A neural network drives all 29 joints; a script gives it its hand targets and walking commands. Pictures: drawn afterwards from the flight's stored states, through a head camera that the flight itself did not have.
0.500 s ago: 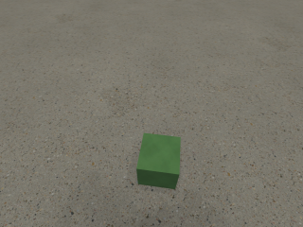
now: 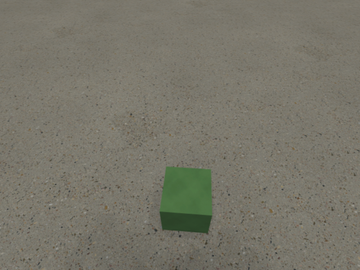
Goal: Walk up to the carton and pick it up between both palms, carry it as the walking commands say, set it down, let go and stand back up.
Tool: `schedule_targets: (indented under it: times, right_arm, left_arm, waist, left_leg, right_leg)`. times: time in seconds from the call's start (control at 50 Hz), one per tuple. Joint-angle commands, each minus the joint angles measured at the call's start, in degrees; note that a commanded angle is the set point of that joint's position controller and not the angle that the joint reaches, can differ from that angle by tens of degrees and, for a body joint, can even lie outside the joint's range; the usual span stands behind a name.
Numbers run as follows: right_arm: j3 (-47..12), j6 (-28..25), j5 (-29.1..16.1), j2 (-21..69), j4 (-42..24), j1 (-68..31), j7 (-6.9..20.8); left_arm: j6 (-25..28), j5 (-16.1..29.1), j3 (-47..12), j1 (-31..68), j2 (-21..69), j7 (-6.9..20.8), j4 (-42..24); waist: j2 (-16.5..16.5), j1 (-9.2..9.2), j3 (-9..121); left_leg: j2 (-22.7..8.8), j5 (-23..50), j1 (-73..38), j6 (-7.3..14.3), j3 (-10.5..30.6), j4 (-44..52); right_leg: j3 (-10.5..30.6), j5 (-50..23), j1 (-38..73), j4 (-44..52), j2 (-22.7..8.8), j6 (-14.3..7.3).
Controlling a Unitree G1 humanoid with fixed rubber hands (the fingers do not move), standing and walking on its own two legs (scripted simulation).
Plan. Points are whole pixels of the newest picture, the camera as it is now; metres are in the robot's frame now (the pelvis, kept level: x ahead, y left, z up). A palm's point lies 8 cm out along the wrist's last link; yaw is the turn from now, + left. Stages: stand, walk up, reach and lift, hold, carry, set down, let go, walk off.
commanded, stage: walk up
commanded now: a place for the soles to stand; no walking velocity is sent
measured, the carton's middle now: (186, 199) +0.63 -0.05 -0.62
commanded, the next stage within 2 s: none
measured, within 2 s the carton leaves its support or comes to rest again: neither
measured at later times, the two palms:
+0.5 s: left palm out of the picture +0.09 +0.33 -0.08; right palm out of the picture +0.09 -0.30 -0.10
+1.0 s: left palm out of the picture +0.15 +0.32 -0.07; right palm out of the picture +0.12 -0.29 -0.08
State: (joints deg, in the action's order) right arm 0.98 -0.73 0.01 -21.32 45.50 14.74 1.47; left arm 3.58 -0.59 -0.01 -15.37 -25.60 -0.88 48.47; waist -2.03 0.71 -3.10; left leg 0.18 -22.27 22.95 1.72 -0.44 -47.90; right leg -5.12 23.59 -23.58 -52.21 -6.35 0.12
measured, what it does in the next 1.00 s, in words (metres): lifts its right foot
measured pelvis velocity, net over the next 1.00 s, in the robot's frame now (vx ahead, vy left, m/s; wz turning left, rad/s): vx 0.06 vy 0.00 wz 0.03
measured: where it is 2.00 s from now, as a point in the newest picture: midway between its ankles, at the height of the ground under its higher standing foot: outside the picture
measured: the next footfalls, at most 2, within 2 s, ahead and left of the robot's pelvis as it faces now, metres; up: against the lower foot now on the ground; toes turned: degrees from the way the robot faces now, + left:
right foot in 1.12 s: +0.22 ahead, -0.15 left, +0.00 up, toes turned -7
left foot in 1.40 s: +0.21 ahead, +0.10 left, +0.00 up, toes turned +3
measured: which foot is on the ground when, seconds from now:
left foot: down 0.00-1.00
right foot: down 0.00-0.78, up 0.80-1.00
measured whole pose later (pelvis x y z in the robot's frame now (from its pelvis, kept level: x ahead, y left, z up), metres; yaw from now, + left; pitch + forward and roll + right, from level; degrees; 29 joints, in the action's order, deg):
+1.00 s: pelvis +0.06 +0.00 +0.02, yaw +2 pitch -2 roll -1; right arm 1.0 -4.7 0.0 -21.4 46.0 18.7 1.0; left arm 3.0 -0.4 0.0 -14.0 -25.4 1.7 50.7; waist -1.3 2.9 -1.5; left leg 0.6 -19.5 17.0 1.8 0.9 -38.0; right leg -3.8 25.1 -27.4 -59.5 -5.2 0.5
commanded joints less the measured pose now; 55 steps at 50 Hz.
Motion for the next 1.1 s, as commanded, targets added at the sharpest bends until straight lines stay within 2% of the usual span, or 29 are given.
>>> schedule_targets:
  times: [0.0, 0.02, 0.06, 0.1, 0.12, 0.18, 0.22, 0.24, 0.3, 0.38, 0.44, 0.48, 0.54, 0.56, 0.58, 0.6, 0.62, 0.64, 0.68, 0.72, 0.74, 0.76, 0.78, 0.8, 0.82, 0.86, 0.92, 1.02, 1.08]
  right_arm:
    - [6.35, -2.02, 2.03, -17.83, -1.41, -2.36, -1.35]
    - [6.43, -1.74, 1.95, -17.32, -1.35, -2.7, -1.2]
    - [4.98, -1.39, 1.13, -13.99, -1.16, -2.35, -0.99]
    - [3.7, -1.56, 0.47, -10.47, -2.19, -3.74, -1.04]
    - [4.34, -1.31, 0.16, -11.93, -1.13, -3.6, -1.24]
    - [5.11, -1.63, 0.86, -13.04, 1.02, 0.92, -0.94]
    - [5.69, -2.19, 1.43, -16.32, 0.15, -1.46, -0.97]
    - [5.79, -2.07, 1.32, -17.96, 0.09, -1.52, -1.04]
    - [5.09, -1.41, 1.21, -16.13, -0.57, -4.83, -1.16]
    - [4.1, -1.29, 0.46, -11.93, -0.69, -4.3, -1.12]
    - [4.79, -1.59, 0.81, -12.96, 0.86, -0.54, -0.95]
    - [5.33, -2.13, 1.45, -15.39, 1.04, -1.03, -1.05]
    - [5.09, -1.73, 1.3, -16.72, 0.02, -4.41, -1.23]
    - [4.65, -1.43, 1.07, -15.43, -0.48, -5.8, -1.19]
    - [6.45, -2.74, 0.82, -17.66, -2.45, -2.56, -0.03]
    - [6.21, -3.03, 0.85, -16.4, -3.52, -5.65, 0.32]
    - [5.95, -3.17, 1.13, -14.52, -4.05, -7.07, 0.47]
    - [5.57, -3.45, 1.15, -14.23, -4.45, -9.02, 0.27]
    - [5.64, -4.5, 0.88, -15.26, -3.3, -5.59, 0.63]
    - [6.51, -5.04, 0.65, -15.41, -1.93, -0.56, 1.42]
    - [6.86, -5.32, 0.48, -13.55, 0.39, 7.17, 1.29]
    - [8.23, -5.77, 1.1, -14.46, 3.86, 15.71, 0.5]
    - [10.12, -6.04, 2.3, -20.85, 4.67, 21.42, -0.75]
    - [10.03, -6.32, 1.88, -25.39, 1.11, 15.77, -1.38]
    - [9.12, -6.01, 0.62, -23.12, -0.45, 9.61, -1.62]
    - [7.79, -6.34, 0.45, -19.37, -0.09, 7.26, -1.95]
    - [7.48, -6.49, 0.87, -18.15, 0.35, 8.02, -1.52]
    - [7.93, -5.55, 1.06, -19.11, -0.95, 7.3, -0.66]
    - [6.0, -4.48, 0.24, -15.09, -2.16, 3.96, -0.47]
  left_arm:
    - [0.53, 0.3, 4.8, -1.54, -10.93, -0.36, -0.82]
    - [1.03, 0.16, 4.63, -3.62, -10.22, -0.26, 0.21]
    - [2.15, -0.67, 4.75, -4.26, -10.79, -0.61, 1.07]
    - [2.71, -0.7, 5.63, -4.79, -16.19, -1.03, 1.13]
    - [2.56, -0.38, 5.4, -1.78, -16.4, -0.9, 0.84]
    - [1.6, -0.2, 3.97, 3.66, -13.44, -0.79, -0.35]
    - [0.86, 0.37, 2.98, 3.57, -9.27, -0.56, -0.4]
    - [0.34, 0.35, 3.53, 3.99, -10.33, -0.54, 0.38]
    - [1.03, -0.04, 3.85, 0.51, -10.2, -0.38, 2.18]
    - [2.09, -0.57, 5.15, -0.72, -15.93, -0.63, 2.9]
    - [1.34, -0.51, 4.27, 4.63, -14.24, -0.66, 1.4]
    - [0.71, 0.08, 3.18, 5.49, -9.75, -0.65, 1.17]
    - [0.6, 0.01, 3.58, 3.02, -9.97, -0.51, 2.73]
    - [0.91, -0.08, 3.62, 1.76, -10.37, -0.52, 3.06]
    - [1.68, -1.21, 6.43, -3.76, -14.54, 1.25, 1.13]
    - [2.18, -1.69, 7.38, -7.16, -17.12, 1.58, 2.35]
    - [2.42, -1.53, 8.29, -9.61, -19.34, 1.56, 3.01]
    - [2.55, -1.35, 8.27, -9.63, -20.05, 1.23, 2.31]
    - [2.42, -0.9, 8.09, -4.9, -18.86, 1.04, 0.45]
    - [1.87, -1.34, 7.61, -0.23, -18.7, 1.71, -0.9]
    - [1.54, -1.19, 6.88, 4.95, -17.35, 2.2, -2.34]
    - [0.91, -1.24, 5.56, 5.56, -12.53, 2.33, -3.03]
    - [0.72, -0.65, 3.73, 6.61, -5.66, 2.35, -5.06]
    - [0.46, -0.05, 4.05, 8.03, -7.99, 1.66, -6.61]
    - [0.44, 0.4, 4.86, 7.66, -12.71, 1.37, -5.17]
    - [0.62, 0.69, 5.39, 1.76, -11.84, 1.74, -2.87]
    - [-0.29, 0.43, 5.51, 0.78, -10.35, 2.69, -2.23]
    - [0.85, -0.1, 5.52, 4.59, -8.88, 3.5, -4.41]
    - [2.45, -0.68, 6.33, -2.73, -9.71, 2.53, -1.28]
  waist:
    - [-6.47, -1.38, -1.2]
    - [-7.79, -1.96, 1.28]
    - [-2.1, -2.77, 5.71]
    - [9.33, -3.19, 7.76]
    - [7.89, -2.17, 5.7]
    - [4.32, 1.1, 5.27]
    - [-6.83, -0.1, 3.93]
    - [-5.38, 0.03, 1.79]
    - [-4.7, -2.64, 2.38]
    - [6.95, -1.97, 6.04]
    - [4.34, 0.61, 6.46]
    - [-4.91, -0.13, 6.03]
    - [-4.38, -1.97, 3.91]
    - [-3.52, -2.95, 4.69]
    - [2.69, -4.0, 8.56]
    - [8.9, -6.25, 6.69]
    - [16.3, -7.63, 3.57]
    - [15.33, -8.28, -0.36]
    - [9.5, -5.08, -1.01]
    - [12.81, -2.17, 1.78]
    - [12.75, 3.7, 3.21]
    - [2.79, 7.79, 5.77]
    - [-15.83, 10.56, 3.92]
    - [-12.07, 8.98, -0.28]
    - [0.08, 5.44, -3.53]
    - [1.01, 1.32, -3.58]
    - [-2.81, 1.55, -1.81]
    - [-4.99, 3.25, 2.01]
    - [1.38, -1.95, 7.91]
  left_leg:
    - [-13.77, 1.61, -2.43, 11.31, 23.23, 23.85]
    - [-11.72, 7.54, -2.28, 10.34, 18.64, 20.36]
    - [-9.06, 12.51, 3.73, 6.23, 13.15, 13.71]
    - [-1.72, 6.1, 8.96, 0.52, 1.57, 0.48]
    - [-1.49, -1.68, 5.98, 0.37, 0.33, 0.29]
    - [-3.64, 3.97, -3.78, 2.47, 4.32, 11.35]
    - [-11.39, 0.4, -4.91, 7.05, 21.96, 22.39]
    - [-13.69, -1.02, -4.75, 9.0, 25.49, 23.9]
    - [-11.8, 0.85, 1.05, 8.38, 19.67, 20.47]
    - [-1.43, 1.05, 5.17, 0.63, 0.84, 2.97]
    - [-3.61, 5.14, -3.67, 2.1, 4.07, 10.77]
    - [-10.03, 5.02, -4.84, 5.98, 18.61, 20.2]
    - [-12.3, 3.95, -2.17, 9.27, 20.49, 19.86]
    - [-10.46, 3.67, 1.85, 7.37, 17.04, 18.44]
    - [-7.9, -18.08, 6.39, 7.23, 16.34, 15.19]
    - [-2.9, -21.75, 17.85, 3.51, 8.76, 8.27]
    - [0.51, -16.49, 27.77, 1.33, -1.36, -4.95]
    - [-1.85, -11.06, 32.19, 0.61, -0.74, -11.99]
    - [-5.09, -6.74, 25.64, 0.21, 1.78, -8.64]
    - [-4.31, -9.12, 10.17, 0.52, 0.08, 1.8]
    - [-1.94, -3.23, -4.2, 1.36, -2.4, 11.36]
    - [1.52, -1.2, -21.07, 0.51, -2.7, 15.78]
    - [-9.98, -19.16, -29.83, 2.54, 22.66, 28.29]
    - [-21.58, -24.29, -23.02, 5.83, 48.75, 38.95]
    - [-22.69, -18.15, -18.62, 7.68, 45.43, 36.27]
    - [-18.39, -0.72, -17.36, 8.42, 33.52, 30.62]
    - [-15.48, 12.49, -15.68, 10.27, 22.67, 28.93]
    - [-15.49, 12.04, -16.0, 13.65, 16.84, 26.01]
    - [-11.83, 11.81, -1.52, 8.58, 10.46, 14.62]
  right_leg:
    - [2.59, 7.97, -7.44, 1.02, 1.66, -2.72]
    - [0.7, 4.34, -2.28, 7.72, 2.77, -3.04]
    - [2.99, -5.94, 11.86, 16.53, 2.68, -3.91]
    - [20.55, -10.91, 14.74, 24.48, -12.19, -10.19]
    - [20.25, -13.11, 10.58, 23.88, -14.66, -13.22]
    - [8.68, -9.99, 1.13, 16.75, -8.77, -8.11]
    - [0.09, -0.49, -4.74, 5.07, 1.68, -2.33]
    - [1.27, 3.88, -5.75, 5.18, 3.05, -2.46]
    - [1.84, 0.73, 2.12, 11.26, 3.28, -3.55]
    - [17.41, -6.43, 9.51, 23.48, -11.45, -11.15]
    - [8.86, -9.02, 2.97, 17.19, -7.95, -7.94]
    - [0.73, -4.36, -1.07, 6.24, 0.99, -2.92]
    - [1.82, 1.7, 1.11, 10.43, 3.22, -3.01]
    - [3.09, -1.73, 5.83, 13.15, 2.23, -3.77]
    - [8.61, 12.77, 11.85, 16.06, -0.83, -6.42]
    - [17.35, 25.52, 19.09, 24.8, -5.15, -9.44]
    - [31.42, 35.06, 25.07, 34.82, -14.18, -13.58]
    - [36.88, 30.33, 25.67, 37.5, -18.74, -16.67]
    - [30.32, 16.54, 19.39, 34.91, -18.58, -17.06]
    - [19.43, 11.03, 10.39, 30.47, -14.48, -14.61]
    - [12.9, 7.04, 0.83, 23.98, -11.3, -12.13]
    - [6.07, 8.88, -11.31, 8.26, -5.69, -8.38]
    - [-0.74, 10.04, -28.71, -15.03, 3.38, -3.36]
    - [9.96, 7.38, -36.82, -21.78, 6.82, -2.38]
    - [13.61, 0.55, -34.29, -20.57, 1.98, -2.21]
    - [10.88, -4.26, -27.88, -16.25, -0.57, -1.63]
    - [6.91, -4.43, -19.96, -8.43, -0.84, -0.27]
    - [1.72, -2.69, -9.79, 7.34, 1.63, -0.6]
    - [1.26, -10.96, 16.23, 22.13, 5.75, -2.16]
